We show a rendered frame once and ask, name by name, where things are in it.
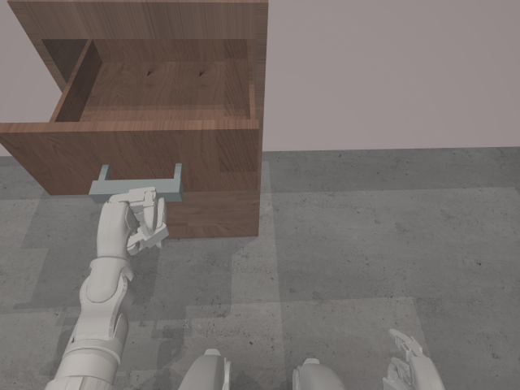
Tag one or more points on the drawer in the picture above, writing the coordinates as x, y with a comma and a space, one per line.
141, 106

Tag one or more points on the cabinet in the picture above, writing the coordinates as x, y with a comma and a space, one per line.
59, 30

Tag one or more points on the left robot forearm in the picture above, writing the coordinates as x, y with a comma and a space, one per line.
94, 351

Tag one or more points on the right robot thigh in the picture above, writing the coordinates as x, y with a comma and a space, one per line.
312, 376

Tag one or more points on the robot left hand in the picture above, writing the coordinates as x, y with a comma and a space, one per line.
117, 223

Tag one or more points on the right robot shin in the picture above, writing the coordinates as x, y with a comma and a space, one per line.
311, 360

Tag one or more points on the handle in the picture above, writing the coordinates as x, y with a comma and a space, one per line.
102, 189

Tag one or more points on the robot right hand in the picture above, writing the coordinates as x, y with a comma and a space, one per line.
420, 374

